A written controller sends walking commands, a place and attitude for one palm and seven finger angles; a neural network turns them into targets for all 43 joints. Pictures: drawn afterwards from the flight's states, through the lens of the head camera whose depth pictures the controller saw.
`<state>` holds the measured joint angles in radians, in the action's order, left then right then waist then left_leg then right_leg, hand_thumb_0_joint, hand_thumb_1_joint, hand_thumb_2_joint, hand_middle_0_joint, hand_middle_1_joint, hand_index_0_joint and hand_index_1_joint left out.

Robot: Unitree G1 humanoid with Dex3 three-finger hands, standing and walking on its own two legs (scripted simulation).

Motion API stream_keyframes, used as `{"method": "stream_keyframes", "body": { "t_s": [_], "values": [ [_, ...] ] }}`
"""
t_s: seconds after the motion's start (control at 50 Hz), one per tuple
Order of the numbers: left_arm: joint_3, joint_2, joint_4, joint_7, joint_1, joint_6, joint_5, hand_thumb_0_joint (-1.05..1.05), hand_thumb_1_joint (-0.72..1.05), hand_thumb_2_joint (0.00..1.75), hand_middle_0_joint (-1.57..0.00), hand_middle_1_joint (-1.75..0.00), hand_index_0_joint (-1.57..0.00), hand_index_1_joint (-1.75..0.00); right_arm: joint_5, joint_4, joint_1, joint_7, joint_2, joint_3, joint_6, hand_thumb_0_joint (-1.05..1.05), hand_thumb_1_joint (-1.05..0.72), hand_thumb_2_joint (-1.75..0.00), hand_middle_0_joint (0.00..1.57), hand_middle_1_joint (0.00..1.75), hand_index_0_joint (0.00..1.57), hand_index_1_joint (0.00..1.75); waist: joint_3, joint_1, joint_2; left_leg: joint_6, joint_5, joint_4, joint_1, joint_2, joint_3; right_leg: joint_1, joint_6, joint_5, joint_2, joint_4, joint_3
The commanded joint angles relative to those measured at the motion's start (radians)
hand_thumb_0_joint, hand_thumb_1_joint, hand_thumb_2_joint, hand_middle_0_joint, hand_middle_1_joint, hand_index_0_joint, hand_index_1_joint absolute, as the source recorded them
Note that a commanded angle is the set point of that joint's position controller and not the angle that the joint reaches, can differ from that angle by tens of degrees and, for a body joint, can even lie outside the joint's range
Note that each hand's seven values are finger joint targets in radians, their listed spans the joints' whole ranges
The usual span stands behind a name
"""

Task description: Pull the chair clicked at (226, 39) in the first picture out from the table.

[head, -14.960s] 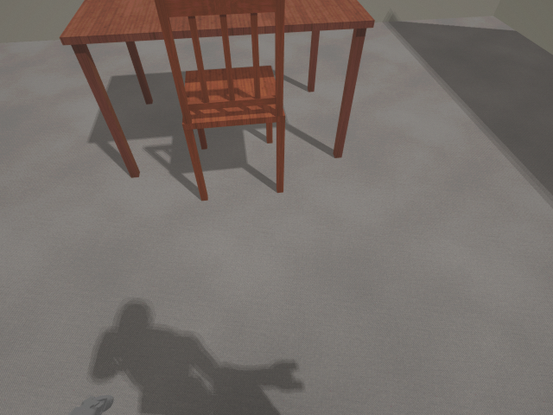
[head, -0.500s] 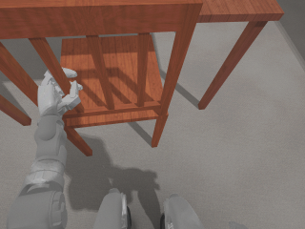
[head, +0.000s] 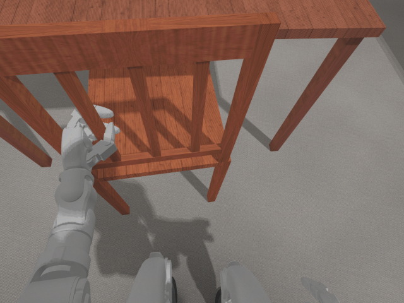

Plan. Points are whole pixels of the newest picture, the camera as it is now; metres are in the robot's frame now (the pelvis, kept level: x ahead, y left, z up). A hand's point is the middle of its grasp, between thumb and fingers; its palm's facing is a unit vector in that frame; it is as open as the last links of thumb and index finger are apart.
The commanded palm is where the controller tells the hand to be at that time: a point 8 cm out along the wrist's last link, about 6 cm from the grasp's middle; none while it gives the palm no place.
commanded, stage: step backward, pulling the chair out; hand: left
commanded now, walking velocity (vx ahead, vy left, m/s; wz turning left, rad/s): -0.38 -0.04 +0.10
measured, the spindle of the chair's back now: (148, 120) +0.46 +0.10 +0.03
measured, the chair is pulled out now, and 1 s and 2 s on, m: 0.03 0.14 0.21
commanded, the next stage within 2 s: none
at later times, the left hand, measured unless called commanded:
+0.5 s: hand (119, 156) +0.38 +0.15 +0.03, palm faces +0.07 -0.99 -0.13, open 5.2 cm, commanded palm +0.36 +0.20 +0.03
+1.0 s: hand (120, 201) +0.30 +0.14 +0.03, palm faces +0.04 -0.99 -0.15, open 5.2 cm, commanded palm +0.30 +0.19 +0.04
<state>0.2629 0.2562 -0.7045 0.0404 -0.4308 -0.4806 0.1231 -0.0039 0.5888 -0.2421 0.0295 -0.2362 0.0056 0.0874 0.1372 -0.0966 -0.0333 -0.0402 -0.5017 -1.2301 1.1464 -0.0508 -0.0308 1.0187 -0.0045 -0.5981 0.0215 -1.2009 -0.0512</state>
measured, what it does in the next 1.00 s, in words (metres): rises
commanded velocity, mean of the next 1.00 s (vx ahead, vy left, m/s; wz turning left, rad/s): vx -0.38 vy -0.03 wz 0.11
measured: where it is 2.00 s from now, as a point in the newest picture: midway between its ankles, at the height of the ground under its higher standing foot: outside the picture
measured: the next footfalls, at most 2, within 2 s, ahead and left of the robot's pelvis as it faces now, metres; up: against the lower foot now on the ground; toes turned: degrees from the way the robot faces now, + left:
left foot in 1.38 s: -0.03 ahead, +0.13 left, +0.00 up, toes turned +2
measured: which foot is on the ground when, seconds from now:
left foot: down 0.00-1.00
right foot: down 0.00-1.00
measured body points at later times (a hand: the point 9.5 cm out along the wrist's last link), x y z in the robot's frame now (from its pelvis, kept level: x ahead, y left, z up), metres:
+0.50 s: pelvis -0.01 +0.01 +0.09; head +0.10 +0.01 +0.53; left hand +0.37 +0.20 +0.04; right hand +0.05 -0.26 -0.03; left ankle +0.04 +0.10 -0.63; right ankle -0.02 -0.12 -0.63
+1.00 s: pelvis -0.07 +0.00 +0.09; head +0.01 +0.01 +0.53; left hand +0.29 +0.19 +0.05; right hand +0.02 -0.27 -0.03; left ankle +0.04 +0.10 -0.63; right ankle -0.02 -0.12 -0.63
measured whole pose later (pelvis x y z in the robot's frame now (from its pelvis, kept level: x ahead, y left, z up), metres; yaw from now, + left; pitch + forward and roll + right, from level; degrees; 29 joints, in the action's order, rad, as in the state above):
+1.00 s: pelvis -0.07 +0.00 +0.09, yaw +1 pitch +3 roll -1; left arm 0.03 0.18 -1.09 -0.09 -0.52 -0.25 0.07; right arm 0.05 0.75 -0.23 -0.14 -0.27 0.01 -0.05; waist -0.12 -0.05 -0.02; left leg -0.05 -0.13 -0.58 0.51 -0.02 -0.07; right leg 0.44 0.00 -0.28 0.00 -0.62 -0.03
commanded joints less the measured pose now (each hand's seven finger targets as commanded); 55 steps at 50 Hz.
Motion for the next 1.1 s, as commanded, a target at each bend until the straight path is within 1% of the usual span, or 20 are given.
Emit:
{"method": "stream_keyframes", "body": {
  "t_s": [0.0, 0.02, 0.04, 0.06, 0.1, 0.12, 0.16, 0.22, 0.34, 0.38, 0.44, 0.5, 0.54, 0.64, 0.72, 0.78, 0.84, 0.94, 1.02, 1.08],
  "values": [
    [-0.016, 0.312, 0.326, -0.133, -0.415, 0.134, -0.098, 0.00, 0.90, 0.90, -0.50, -1.45, -0.50, -1.45, 0.050, -0.138, -0.141, -0.081, -0.132, 0.047, 0.028, 0.00, -0.90, -0.90, 0.20, 0.30, 0.20, 0.30, 0.615, 0.018, -0.172, 0.002, 0.502, 0.336, -0.830, 0.005, 0.061, -0.458, -0.018, 0.675, -0.038, 0.376, 0.080],
    [-0.075, 0.226, 0.177, -0.136, -0.316, 0.198, -0.100, 0.00, 0.90, 0.90, -0.50, -1.45, -0.50, -1.45, 0.052, -0.124, -0.117, -0.089, -0.131, 0.038, 0.037, 0.00, -0.90, -0.90, 0.20, 0.30, 0.20, 0.30, 0.485, 0.010, -0.130, 0.007, 0.399, 0.399, -0.740, -0.010, 0.082, -0.425, -0.013, 0.544, -0.044, 0.412, 0.063],
    [-0.105, 0.186, 0.100, -0.147, -0.277, 0.236, -0.100, 0.00, 0.90, 0.90, -0.50, -1.45, -0.50, -1.45, 0.059, -0.103, -0.126, -0.101, -0.135, 0.038, 0.043, 0.00, -0.90, -0.90, 0.20, 0.30, 0.20, 0.30, 0.395, 0.013, -0.052, -0.004, 0.392, 0.419, -0.700, -0.021, 0.091, -0.457, -0.005, 0.557, -0.047, 0.432, 0.065],
    [-0.114, 0.186, 0.050, -0.159, -0.290, 0.256, -0.104, 0.00, 0.90, 0.90, -0.50, -1.45, -0.50, -1.45, 0.058, -0.085, -0.137, -0.110, -0.145, 0.037, 0.047, 0.00, -0.90, -0.90, 0.20, 0.30, 0.20, 0.30, 0.368, 0.007, 0.001, -0.012, 0.438, 0.428, -0.698, -0.030, 0.088, -0.498, 0.006, 0.633, -0.056, 0.454, 0.071],
    [-0.123, 0.190, -0.044, -0.170, -0.346, 0.272, -0.109, 0.00, 0.90, 0.90, -0.50, -1.45, -0.50, -1.45, 0.056, -0.060, -0.144, -0.120, -0.156, 0.034, 0.051, 0.00, -0.90, -0.90, 0.20, 0.30, 0.20, 0.30, 0.345, 0.004, 0.026, -0.011, 0.576, 0.456, -0.731, -0.044, 0.081, -0.572, 0.026, 0.779, -0.079, 0.491, 0.078],
    [-0.107, 0.216, -0.058, -0.175, -0.393, 0.264, -0.113, 0.00, 0.90, 0.90, -0.50, -1.45, -0.50, -1.45, 0.051, -0.050, -0.144, -0.125, -0.160, 0.035, 0.047, 0.00, -0.90, -0.90, 0.20, 0.30, 0.20, 0.30, 0.355, 0.008, -0.016, -0.007, 0.640, 0.473, -0.765, -0.045, 0.076, -0.597, 0.027, 0.832, -0.090, 0.509, 0.082],
    [-0.129, 0.187, -0.138, -0.170, -0.413, 0.246, -0.111, 0.00, 0.90, 0.90, -0.50, -1.45, -0.50, -1.45, 0.050, -0.027, -0.143, -0.126, -0.157, 0.035, 0.039, 0.00, -0.90, -0.90, 0.20, 0.30, 0.20, 0.30, 0.326, 0.013, -0.061, -0.001, 0.700, 0.516, -0.808, -0.064, 0.094, -0.613, 0.026, 0.811, -0.101, 0.536, 0.082],
    [-0.136, 0.178, -0.178, -0.157, -0.428, 0.224, -0.111, 0.00, 0.90, 0.90, -0.50, -1.45, -0.50, -1.45, 0.045, -0.001, -0.147, -0.135, -0.160, 0.046, 0.023, 0.00, -0.90, -0.90, 0.20, 0.30, 0.20, 0.30, 0.318, 0.023, -0.135, -0.010, 0.888, 0.553, -0.943, -0.099, 0.126, -0.586, 0.022, 0.747, -0.078, 0.556, 0.067],
    [-0.159, 0.135, -0.183, -0.128, -0.382, 0.206, -0.107, 0.00, 0.90, 0.90, -0.50, -1.45, -0.50, -1.45, 0.029, 0.013, -0.114, -0.128, -0.154, 0.055, -0.017, 0.00, -0.90, -0.90, 0.20, 0.30, 0.20, 0.30, 0.290, 0.033, -0.194, -0.029, 1.004, 0.639, -1.077, -0.168, 0.198, -0.543, 0.013, 0.429, -0.044, 0.555, 0.061],
    [-0.162, 0.128, -0.159, -0.124, -0.366, 0.202, -0.106, 0.00, 0.90, 0.90, -0.50, -1.45, -0.50, -1.45, 0.025, 0.010, -0.098, -0.124, -0.150, 0.054, -0.028, 0.00, -0.90, -0.90, 0.20, 0.30, 0.20, 0.30, 0.286, 0.036, -0.194, -0.032, 0.986, 0.645, -1.082, -0.176, 0.192, -0.559, 0.011, 0.426, -0.049, 0.572, 0.065],
    [-0.143, 0.147, -0.135, -0.124, -0.317, 0.205, -0.103, 0.00, 0.90, 0.90, -0.50, -1.45, -0.50, -1.45, 0.030, 0.006, -0.094, -0.126, -0.155, 0.057, -0.035, 0.00, -0.90, -0.90, 0.20, 0.30, 0.20, 0.30, 0.304, 0.041, -0.132, -0.023, 0.953, 0.632, -1.053, -0.167, 0.170, -0.637, 0.009, 0.550, -0.054, 0.618, 0.071],
    [-0.152, 0.151, -0.117, -0.125, -0.336, 0.203, -0.097, 0.00, 0.90, 0.90, -0.50, -1.45, -0.50, -1.45, 0.042, 0.004, -0.082, -0.134, -0.154, 0.057, -0.044, 0.00, -0.90, -0.90, 0.20, 0.30, 0.20, 0.30, 0.304, 0.037, -0.051, 0.000, 0.767, 0.630, -0.960, -0.137, 0.123, -0.724, 0.006, 0.728, -0.089, 0.669, 0.097],
    [-0.152, 0.169, -0.138, -0.133, -0.346, 0.207, -0.094, 0.00, 0.90, 0.90, -0.50, -1.45, -0.50, -1.45, 0.051, 0.016, -0.081, -0.142, -0.159, 0.058, -0.050, 0.00, -0.90, -0.90, 0.20, 0.30, 0.20, 0.30, 0.302, 0.032, -0.041, 0.016, 0.671, 0.634, -0.923, -0.116, 0.105, -0.752, -0.002, 0.778, -0.121, 0.672, 0.119],
    [-0.162, 0.187, -0.176, -0.149, -0.401, 0.199, -0.087, 0.00, 0.90, 0.90, -0.50, -1.45, -0.50, -1.45, 0.058, 0.049, -0.056, -0.153, -0.161, 0.051, -0.082, 0.00, -0.90, -0.90, 0.20, 0.30, 0.20, 0.30, 0.236, 0.034, -0.055, 0.017, 0.476, 0.664, -0.898, -0.090, 0.100, -0.721, 0.008, 0.607, -0.146, 0.723, 0.137],
    [-0.158, 0.209, -0.205, -0.161, -0.419, 0.189, -0.082, 0.00, 0.90, 0.90, -0.50, -1.45, -0.50, -1.45, 0.063, 0.063, -0.034, -0.160, -0.169, 0.050, -0.113, 0.00, -0.90, -0.90, 0.20, 0.30, 0.20, 0.30, 0.159, 0.037, 0.016, 0.026, 0.270, 0.655, -0.880, -0.047, 0.084, -0.671, -0.003, 0.369, -0.191, 0.825, 0.183],
    [-0.197, 0.165, -0.212, -0.162, -0.428, 0.178, -0.080, 0.00, 0.90, 0.90, -0.50, -1.45, -0.50, -1.45, 0.064, 0.073, -0.019, -0.161, -0.166, 0.045, -0.139, 0.00, -0.90, -0.90, 0.20, 0.30, 0.20, 0.30, 0.122, 0.040, 0.027, 0.029, 0.186, 0.673, -0.901, -0.041, 0.088, -0.624, -0.011, 0.243, -0.199, 0.848, 0.180],
    [-0.198, 0.154, -0.207, -0.164, -0.427, 0.161, -0.080, 0.00, 0.90, 0.90, -0.50, -1.45, -0.50, -1.45, 0.057, 0.079, -0.015, -0.170, -0.172, 0.043, -0.163, 0.00, -0.90, -0.90, 0.20, 0.30, 0.20, 0.30, 0.126, 0.049, -0.003, 0.002, 0.203, 0.760, -0.912, -0.088, 0.150, -0.624, 0.007, 0.224, -0.129, 0.776, 0.123],
    [-0.215, 0.116, -0.190, -0.160, -0.438, 0.165, -0.081, 0.00, 0.90, 0.90, -0.50, -1.45, -0.50, -1.45, 0.043, 0.074, -0.009, -0.172, -0.169, 0.036, -0.175, 0.00, -0.90, -0.90, 0.20, 0.30, 0.20, 0.30, 0.150, 0.064, -0.147, -0.053, 0.216, 0.853, -0.897, -0.204, 0.300, -0.631, -0.005, 0.227, -0.061, 0.555, 0.082],
    [-0.199, 0.127, -0.204, -0.156, -0.439, 0.173, -0.092, 0.00, 0.90, 0.90, -0.50, -1.45, -0.50, -1.45, 0.033, 0.083, -0.024, -0.169, -0.167, 0.039, -0.187, 0.00, -0.90, -0.90, 0.20, 0.30, 0.20, 0.30, 0.173, 0.062, -0.118, -0.051, 0.355, 0.795, -0.901, -0.204, 0.277, -0.682, -0.009, 0.282, -0.064, 0.580, 0.089],
    [-0.207, 0.115, -0.196, -0.153, -0.448, 0.180, -0.091, 0.00, 0.90, 0.90, -0.50, -1.45, -0.50, -1.45, 0.034, 0.080, -0.008, -0.162, -0.155, 0.036, -0.191, 0.00, -0.90, -0.90, 0.20, 0.30, 0.20, 0.30, 0.146, 0.064, -0.122, -0.046, 0.228, 0.797, -0.808, -0.203, 0.258, -0.723, -0.015, 0.250, -0.076, 0.587, 0.099]
  ]
}}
